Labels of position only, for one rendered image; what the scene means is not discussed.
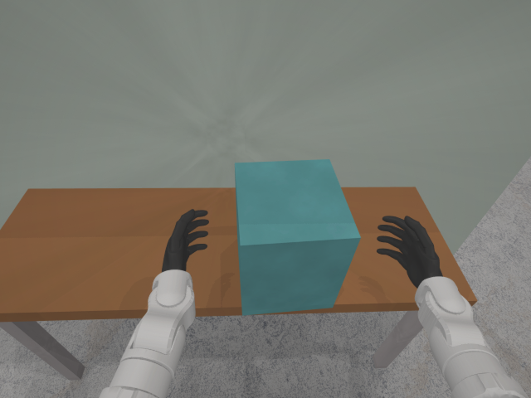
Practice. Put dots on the table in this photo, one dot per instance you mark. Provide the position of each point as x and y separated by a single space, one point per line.
93 253

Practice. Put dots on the left robot forearm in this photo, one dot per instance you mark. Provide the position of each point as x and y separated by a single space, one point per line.
151 358

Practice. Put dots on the left robot hand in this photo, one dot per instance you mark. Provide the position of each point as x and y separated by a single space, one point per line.
177 251

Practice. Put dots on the right robot hand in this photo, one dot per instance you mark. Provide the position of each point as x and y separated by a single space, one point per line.
418 255

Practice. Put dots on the right robot forearm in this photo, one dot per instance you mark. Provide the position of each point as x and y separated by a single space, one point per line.
465 359

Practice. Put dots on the carton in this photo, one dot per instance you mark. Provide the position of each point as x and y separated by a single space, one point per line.
296 235

